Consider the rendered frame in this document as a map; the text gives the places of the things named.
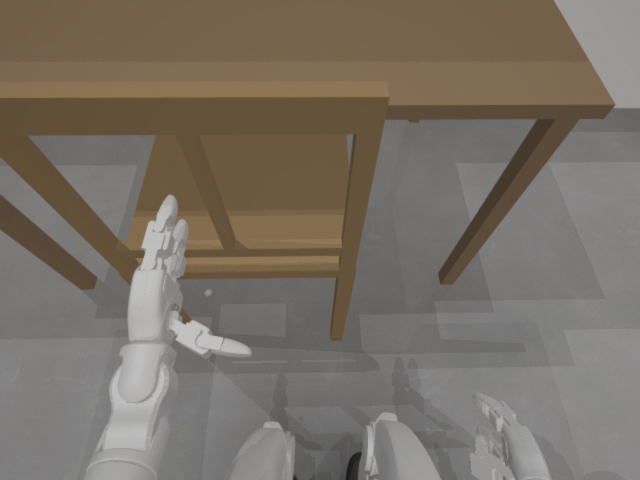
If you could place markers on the left robot forearm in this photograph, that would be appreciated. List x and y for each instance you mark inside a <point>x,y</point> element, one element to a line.
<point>142,390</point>

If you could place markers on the chair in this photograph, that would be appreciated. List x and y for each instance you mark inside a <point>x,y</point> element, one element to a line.
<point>259,170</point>

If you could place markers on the left robot shin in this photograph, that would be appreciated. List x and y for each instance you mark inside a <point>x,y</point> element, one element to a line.
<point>272,425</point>

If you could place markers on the table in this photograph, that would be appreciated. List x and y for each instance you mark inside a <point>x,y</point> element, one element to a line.
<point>442,60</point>

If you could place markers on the left robot thigh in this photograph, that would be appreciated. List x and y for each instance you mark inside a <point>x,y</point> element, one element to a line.
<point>267,454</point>

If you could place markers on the robot left hand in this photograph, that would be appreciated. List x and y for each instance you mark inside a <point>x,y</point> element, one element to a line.
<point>154,290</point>

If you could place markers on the robot right hand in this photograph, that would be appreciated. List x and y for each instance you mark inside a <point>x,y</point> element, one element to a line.
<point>513,456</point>

